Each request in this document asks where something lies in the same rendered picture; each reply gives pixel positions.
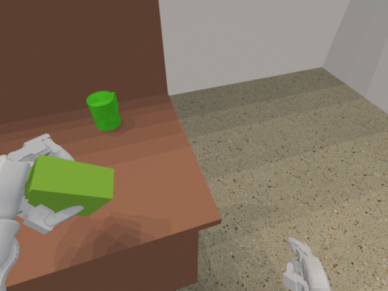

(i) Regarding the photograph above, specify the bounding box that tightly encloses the left robot hand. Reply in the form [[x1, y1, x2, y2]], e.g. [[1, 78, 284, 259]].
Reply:
[[0, 134, 84, 235]]

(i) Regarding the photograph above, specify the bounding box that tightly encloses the right robot hand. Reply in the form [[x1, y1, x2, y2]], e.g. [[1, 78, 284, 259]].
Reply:
[[283, 237, 331, 291]]

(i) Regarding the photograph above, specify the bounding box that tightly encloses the table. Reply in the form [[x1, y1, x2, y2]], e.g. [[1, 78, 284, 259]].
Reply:
[[0, 0, 222, 291]]

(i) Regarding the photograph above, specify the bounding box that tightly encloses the sponge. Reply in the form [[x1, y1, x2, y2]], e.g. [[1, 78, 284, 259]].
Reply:
[[24, 154, 114, 216]]

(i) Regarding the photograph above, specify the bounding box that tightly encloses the robot left forearm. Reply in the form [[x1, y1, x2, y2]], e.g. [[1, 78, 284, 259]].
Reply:
[[0, 218, 21, 291]]

